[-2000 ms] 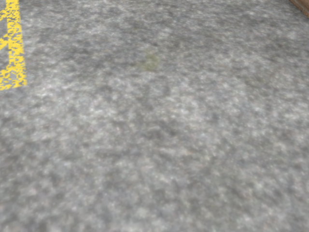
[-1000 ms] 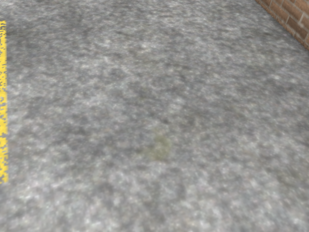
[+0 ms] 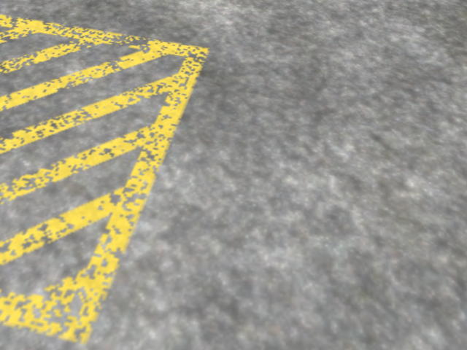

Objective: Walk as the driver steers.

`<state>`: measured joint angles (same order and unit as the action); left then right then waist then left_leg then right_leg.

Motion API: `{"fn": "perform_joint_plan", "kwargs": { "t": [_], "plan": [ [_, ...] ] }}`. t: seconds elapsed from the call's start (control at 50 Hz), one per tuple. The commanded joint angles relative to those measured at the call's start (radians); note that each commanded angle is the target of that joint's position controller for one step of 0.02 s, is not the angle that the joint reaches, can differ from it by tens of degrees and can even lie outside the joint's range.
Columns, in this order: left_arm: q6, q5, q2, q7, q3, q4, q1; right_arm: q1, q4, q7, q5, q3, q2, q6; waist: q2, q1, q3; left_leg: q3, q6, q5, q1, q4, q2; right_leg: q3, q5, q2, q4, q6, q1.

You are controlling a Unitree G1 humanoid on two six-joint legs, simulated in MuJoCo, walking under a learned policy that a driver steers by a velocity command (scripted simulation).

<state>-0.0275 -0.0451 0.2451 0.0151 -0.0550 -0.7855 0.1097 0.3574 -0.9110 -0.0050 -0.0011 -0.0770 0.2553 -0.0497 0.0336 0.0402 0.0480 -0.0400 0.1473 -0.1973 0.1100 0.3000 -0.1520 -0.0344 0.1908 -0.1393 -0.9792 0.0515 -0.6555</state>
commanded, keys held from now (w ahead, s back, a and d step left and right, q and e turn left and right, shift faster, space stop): q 0.24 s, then e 0.76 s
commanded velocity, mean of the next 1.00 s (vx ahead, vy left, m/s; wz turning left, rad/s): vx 0.11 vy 0.00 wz -0.04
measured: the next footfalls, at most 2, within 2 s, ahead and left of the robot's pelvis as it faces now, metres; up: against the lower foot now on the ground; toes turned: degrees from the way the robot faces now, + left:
right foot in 0.24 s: +0.31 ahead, -0.10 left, +0.00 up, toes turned +10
left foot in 0.62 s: +0.19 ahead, +0.07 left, +0.00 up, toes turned +2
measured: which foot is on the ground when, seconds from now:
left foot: down 0.00-0.24, up 0.26-0.60, down 0.62-1.00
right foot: up 0.00-0.22, down 0.24-0.64, up 0.66-1.00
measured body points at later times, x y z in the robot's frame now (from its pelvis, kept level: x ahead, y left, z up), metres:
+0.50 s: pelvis +0.17 -0.04 -0.01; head +0.20 -0.05 +0.44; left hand +0.21 +0.23 -0.13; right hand +0.33 -0.28 -0.14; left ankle +0.13 +0.09 -0.71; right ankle +0.27 -0.11 -0.74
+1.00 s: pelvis +0.16 -0.05 -0.01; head +0.18 -0.06 +0.44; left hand +0.33 +0.20 -0.12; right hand +0.23 -0.33 -0.13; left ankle +0.15 +0.07 -0.74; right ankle +0.12 -0.14 -0.74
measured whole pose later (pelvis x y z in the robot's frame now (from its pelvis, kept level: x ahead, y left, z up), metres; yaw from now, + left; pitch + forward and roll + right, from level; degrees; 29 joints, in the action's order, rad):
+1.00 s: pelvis +0.16 -0.05 -0.01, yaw -8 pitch +0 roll +0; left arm 0.07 -0.01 0.28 0.04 -0.06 -0.72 0.18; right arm 0.21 -0.77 0.02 0.02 -0.05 0.28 0.01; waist -0.01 0.01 0.05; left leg 0.15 -0.01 -0.32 0.23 0.55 0.08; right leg 0.05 0.36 0.02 -0.60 0.00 -0.25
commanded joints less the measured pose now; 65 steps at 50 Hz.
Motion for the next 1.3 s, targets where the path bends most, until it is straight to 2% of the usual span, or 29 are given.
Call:
{"fn": "perform_joint_plan", "kwargs": {
  "t": [0.02, 0.14, 0.18, 0.22, 0.24, 0.26, 0.28, 0.32, 0.34, 0.4, 0.48, 0.52, 0.6, 0.62, 0.64, 0.66, 0.68, 0.7, 0.74, 0.88, 0.98, 1.0, 1.02, 1.04, 1.06, 1.1, 1.12, 1.18, 1.3],
  "plan": [
    [0.001, 0.004, 0.073, 0.000, -0.011, 0.076, -0.051, 0.063, 0.050, 0.006, 0.000, -0.027, 0.146, -0.011, -0.077, 0.001, -0.004, -0.215, 0.079, 0.569, -0.042, -0.052, 0.252, 0.043, -0.091, 0.045, 0.094, 0.011, -0.057],
    [-0.014, 0.024, 0.076, -0.008, 0.011, 0.134, -0.161, 0.125, 0.058, 0.026, 0.013, -0.027, 0.154, 0.019, -0.126, 0.046, -0.040, -0.233, 0.020, 0.809, -0.135, 0.113, 0.225, 0.052, -0.123, 0.150, 0.299, -0.027, 0.025],
    [-0.025, 0.026, 0.107, -0.017, 0.006, 0.117, -0.079, 0.071, 0.084, 0.033, 0.021, -0.031, 0.164, 0.023, -0.139, 0.000, -0.059, -0.263, -0.016, 0.829, -0.110, 0.193, 0.215, 0.026, -0.095, 0.177, 0.407, -0.056, 0.170],
    [-0.046, 0.023, 0.151, -0.036, -0.007, 0.070, 0.105, -0.012, 0.115, 0.026, 0.008, -0.037, 0.189, 0.008, -0.129, -0.101, -0.122, -0.276, -0.065, 0.810, -0.040, 0.384, 0.167, 0.017, -0.224, 0.174, 0.566, -0.096, 0.438],
    [-0.062, 0.008, 0.202, -0.046, -0.017, 0.058, 0.232, -0.023, 0.155, 0.019, -0.015, -0.024, 0.141, -0.003, -0.044, -0.143, -0.235, -0.248, -0.092, 0.493, 0.102, 0.612, 0.117, -0.114, -0.531, -0.014, 0.549, -0.139, 0.701],
    [-0.052, 0.000, 0.264, -0.042, -0.023, 0.082, 0.220, 0.161, 0.160, 0.032, -0.050, -0.009, 0.041, 0.004, 0.201, -0.049, -0.392, -0.102, -0.117, -0.509, 0.321, 0.936, -0.060, -0.427, -1.175, -0.367, 0.450, -0.302, 0.939],
    [-0.033, 0.035, 0.223, -0.033, -0.026, 0.086, 0.219, 0.219, 0.124, 0.041, -0.004, -0.021, 0.138, 0.019, 0.142, -0.039, -0.466, -0.109, -0.110, -0.456, 0.334, 1.041, -0.014, -0.546, -1.119, -0.362, 0.486, -0.372, 0.855],
    [-0.026, 0.043, 0.063, -0.029, 0.020, 0.096, 0.087, 0.095, 0.107, 0.028, 0.031, -0.017, 0.129, 0.040, 0.012, -0.022, -0.217, -0.114, -0.134, -0.327, 0.356, 0.986, 0.041, -0.316, -0.776, -0.198, 0.576, -0.316, 0.607],
    [-0.027, 0.036, 0.034, -0.029, 0.035, 0.087, 0.064, 0.063, 0.109, 0.017, 0.029, -0.006, 0.096, 0.050, 0.035, -0.015, -0.169, -0.125, -0.145, -0.299, 0.334, 0.911, 0.066, -0.247, -0.685, -0.139, 0.616, -0.280, 0.538],
    [-0.026, 0.023, 0.074, -0.021, 0.035, 0.045, 0.045, 0.089, 0.092, 0.003, 0.030, 0.016, 0.057, 0.087, 0.111, 0.032, -0.138, -0.029, -0.165, -0.251, 0.165, 0.677, 0.080, -0.132, -0.597, -0.032, 0.668, -0.240, 0.377],
    [0.006, 0.024, 0.169, -0.010, -0.006, 0.032, 0.097, -0.013, 0.112, 0.023, 0.026, 0.027, 0.077, 0.105, 0.135, -0.011, -0.132, 0.020, -0.158, -0.270, 0.169, 0.503, 0.082, -0.228, -0.217, -0.028, 0.702, -0.257, 0.375],
    [0.032, 0.026, 0.178, -0.004, -0.020, 0.041, 0.091, -0.058, 0.129, 0.026, 0.020, 0.028, 0.087, 0.105, 0.138, -0.021, -0.102, 0.024, -0.147, -0.242, 0.158, 0.443, 0.081, -0.286, 0.070, -0.023, 0.751, -0.250, 0.326],
    [0.069, 0.037, 0.170, -0.006, -0.037, 0.052, 0.071, -0.006, 0.121, 0.041, 0.016, 0.034, 0.075, 0.073, 0.113, 0.017, -0.067, 0.036, -0.093, -0.122, -0.015, 0.160, 0.072, -0.332, 0.220, 0.017, 0.750, -0.175, 0.199],
    [0.068, 0.044, 0.145, -0.008, -0.033, 0.059, 0.078, 0.008, 0.127, 0.050, 0.024, 0.026, 0.116, 0.063, 0.047, 0.019, -0.060, -0.048, -0.064, -0.173, -0.063, 0.040, 0.151, -0.299, 0.261, 0.062, 0.695, -0.121, 0.143],
    [0.061, 0.061, 0.090, -0.004, -0.022, 0.100, 0.052, 0.008, 0.142, 0.060, 0.040, 0.005, 0.210, 0.060, -0.164, 0.017, -0.056, -0.305, 0.016, -0.325, -0.073, -0.089, 0.367, -0.160, 0.308, 0.175, 0.502, -0.059, 0.027],
    [0.056, 0.040, 0.103, -0.011, -0.028, 0.095, 0.063, -0.099, 0.163, 0.060, 0.042, -0.009, 0.239, 0.061, -0.266, -0.002, 0.007, -0.445, 0.100, -0.263, 0.104, -0.169, 0.541, 0.000, 0.333, 0.269, 0.221, -0.049, 0.039],
    [0.059, 0.020, 0.150, -0.012, -0.046, 0.073, 0.092, -0.144, 0.178, 0.061, 0.042, 0.010, 0.170, 0.056, -0.144, -0.042, 0.007, -0.354, 0.113, -0.069, 0.178, -0.125, 0.510, -0.042, 0.310, 0.210, 0.039, -0.054, 0.117],
    [0.065, 0.024, 0.143, -0.008, -0.052, 0.044, 0.157, -0.207, 0.191, 0.062, 0.035, 0.025, 0.118, 0.051, -0.109, -0.096, -0.008, -0.243, 0.085, 0.081, 0.197, -0.089, 0.446, -0.034, 0.267, 0.213, -0.055, -0.055, 0.158],
    [0.079, 0.016, 0.133, -0.005, -0.053, 0.022, 0.213, -0.242, 0.210, 0.062, 0.027, 0.032, 0.099, 0.042, -0.143, -0.114, -0.038, -0.100, 0.052, 0.310, 0.114, -0.032, 0.380, -0.004, 0.218, 0.199, -0.167, -0.040, 0.128],
    [0.101, 0.034, 0.093, 0.032, -0.024, 0.109, 0.064, -0.094, 0.181, 0.044, 0.030, 0.003, 0.164, 0.051, -0.204, 0.003, -0.073, -0.012, 0.057, 0.472, -0.088, 0.075, 0.418, 0.070, 0.279, 0.157, 0.152, -0.016, 0.179],
    [0.087, 0.040, 0.100, 0.021, -0.024, 0.128, 0.104, -0.125, 0.178, 0.025, 0.017, -0.019, 0.204, 0.058, -0.205, -0.038, -0.089, 0.050, -0.004, 0.450, -0.021, 0.210, 0.420, 0.140, 0.149, 0.192, 0.474, -0.068, 0.385],
    [0.074, 0.029, 0.114, 0.012, -0.026, 0.123, 0.127, -0.109, 0.170, 0.024, 0.015, -0.020, 0.199, 0.058, -0.147, -0.060, -0.100, 0.092, -0.060, 0.331, 0.048, 0.294, 0.397, 0.094, 0.002, 0.185, 0.615, -0.081, 0.483],
    [0.057, 0.013, 0.211, 0.003, -0.048, 0.123, 0.167, -0.085, 0.189, 0.022, 0.022, -0.011, 0.154, 0.061, 0.064, -0.062, -0.120, 0.166, -0.131, 0.022, 0.252, 0.521, 0.320, -0.178, -0.153, -0.004, 0.690, -0.123, 0.640],
    [0.049, 0.029, 0.358, 0.006, -0.081, 0.131, 0.212, -0.145, 0.263, 0.030, 0.026, 0.016, 0.072, 0.072, 0.257, -0.074, -0.088, 0.159, -0.182, -0.462, 0.501, 0.660, 0.139, -0.497, -0.645, -0.259, 0.652, -0.292, 0.659],
    [0.050, 0.044, 0.323, 0.003, -0.085, 0.106, 0.293, -0.195, 0.261, 0.040, 0.031, 0.012, 0.114, 0.086, 0.138, -0.135, -0.124, 0.034, -0.181, -0.470, 0.494, 0.805, 0.170, -0.459, -0.669, -0.260, 0.632, -0.383, 0.654],
    [0.063, 0.040, 0.213, -0.010, -0.050, 0.121, 0.143, -0.184, 0.234, 0.029, 0.009, 0.004, 0.130, 0.083, 0.067, -0.054, -0.022, -0.004, -0.175, -0.293, 0.498, 0.804, 0.201, -0.290, -0.477, -0.108, 0.651, -0.315, 0.556],
    [0.067, 0.045, 0.195, -0.016, -0.043, 0.136, 0.090, -0.176, 0.230, 0.025, 0.018, -0.003, 0.148, 0.079, 0.086, -0.034, -0.019, -0.002, -0.177, -0.234, 0.491, 0.778, 0.200, -0.259, -0.452, -0.058, 0.655, -0.278, 0.554],
    [0.064, 0.048, 0.199, -0.014, -0.045, 0.138, 0.106, -0.133, 0.216, 0.011, 0.028, -0.002, 0.140, 0.083, 0.062, -0.031, -0.093, 0.014, -0.192, -0.170, 0.442, 0.781, 0.168, -0.235, -0.506, -0.021, 0.639, -0.272, 0.570],
    [0.065, 0.034, 0.220, -0.016, -0.053, 0.130, 0.163, -0.191, 0.249, 0.018, 0.023, 0.008, 0.124, 0.091, 0.089, -0.070, -0.072, -0.001, -0.196, -0.172, 0.452, 0.609, 0.153, -0.336, -0.307, -0.024, 0.640, -0.290, 0.569]
  ]
}}
Velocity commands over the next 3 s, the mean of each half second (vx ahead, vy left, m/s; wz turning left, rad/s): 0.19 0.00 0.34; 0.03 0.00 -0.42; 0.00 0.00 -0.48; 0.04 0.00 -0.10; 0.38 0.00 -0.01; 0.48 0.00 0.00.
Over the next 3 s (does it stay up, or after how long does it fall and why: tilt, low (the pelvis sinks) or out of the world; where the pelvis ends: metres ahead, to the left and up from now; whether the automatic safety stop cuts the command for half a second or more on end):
stays up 0.57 -0.25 0.00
